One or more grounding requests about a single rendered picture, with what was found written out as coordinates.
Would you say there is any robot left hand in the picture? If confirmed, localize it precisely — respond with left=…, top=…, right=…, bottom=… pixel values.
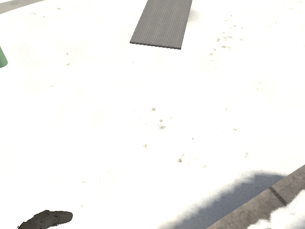
left=17, top=210, right=73, bottom=229

